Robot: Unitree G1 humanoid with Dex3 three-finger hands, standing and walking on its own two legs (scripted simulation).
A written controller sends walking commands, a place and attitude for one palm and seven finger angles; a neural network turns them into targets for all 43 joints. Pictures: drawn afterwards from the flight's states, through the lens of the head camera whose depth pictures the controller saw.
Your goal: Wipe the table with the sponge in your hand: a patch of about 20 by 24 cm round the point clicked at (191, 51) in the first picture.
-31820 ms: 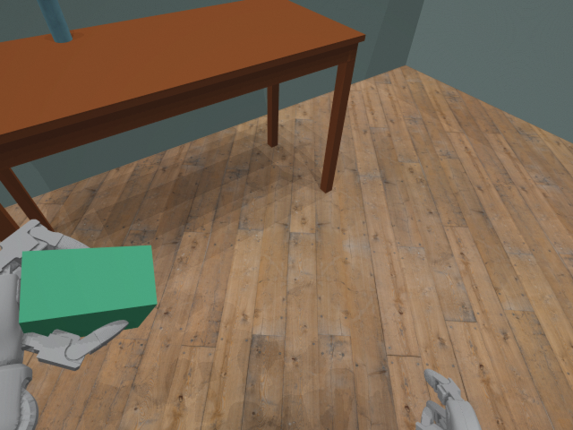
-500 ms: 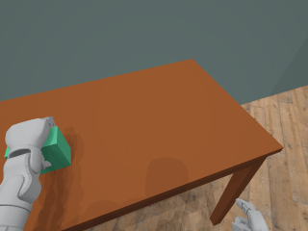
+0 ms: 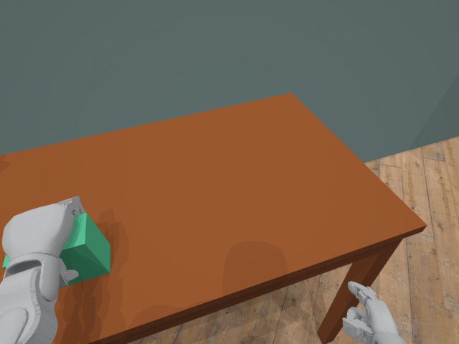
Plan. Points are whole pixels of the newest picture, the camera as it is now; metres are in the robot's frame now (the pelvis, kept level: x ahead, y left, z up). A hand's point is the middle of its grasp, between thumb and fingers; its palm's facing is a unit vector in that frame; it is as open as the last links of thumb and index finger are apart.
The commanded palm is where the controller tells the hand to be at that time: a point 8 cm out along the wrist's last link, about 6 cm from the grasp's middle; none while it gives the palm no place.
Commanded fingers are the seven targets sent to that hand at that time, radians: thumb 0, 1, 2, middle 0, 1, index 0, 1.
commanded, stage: wipe back along the first lane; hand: left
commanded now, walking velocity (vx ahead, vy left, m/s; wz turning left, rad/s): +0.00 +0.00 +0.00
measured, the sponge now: (68, 258) +0.22 +0.32 +0.05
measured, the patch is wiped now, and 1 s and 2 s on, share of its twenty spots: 0.90 0.90 0.90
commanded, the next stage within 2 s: lift the sponge slowly off the table in 0.12 s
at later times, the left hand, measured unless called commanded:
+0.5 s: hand (58, 257) +0.20 +0.31 +0.09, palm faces +0.05 -0.05 -1.00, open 10.0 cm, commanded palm +0.17 +0.29 +0.14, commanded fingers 0.00 0.10 1.30 -1.20 -1.60 -1.20 -1.60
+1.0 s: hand (55, 256) +0.20 +0.30 +0.11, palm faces +0.07 -0.06 -1.00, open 10.0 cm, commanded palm +0.17 +0.29 +0.17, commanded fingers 0.00 0.10 1.30 -1.20 -1.60 -1.20 -1.60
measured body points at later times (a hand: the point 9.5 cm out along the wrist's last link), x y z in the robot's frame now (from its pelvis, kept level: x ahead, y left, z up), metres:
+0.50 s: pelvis -0.01 +0.00 +0.00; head -0.04 -0.03 +0.45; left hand +0.20 +0.30 +0.15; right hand +0.22 -0.22 -0.08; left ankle +0.01 +0.12 -0.73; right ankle -0.04 -0.13 -0.73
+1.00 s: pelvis -0.02 -0.01 +0.00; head -0.04 -0.04 +0.45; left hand +0.19 +0.30 +0.16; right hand +0.21 -0.22 -0.08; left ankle +0.01 +0.12 -0.73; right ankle -0.04 -0.13 -0.73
